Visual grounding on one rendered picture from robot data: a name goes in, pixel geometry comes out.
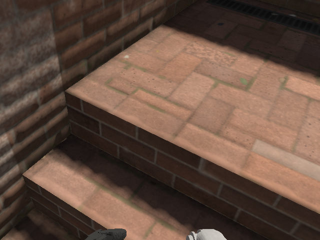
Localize stairs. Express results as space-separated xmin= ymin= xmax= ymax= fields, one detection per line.
xmin=1 ymin=91 xmax=320 ymax=240

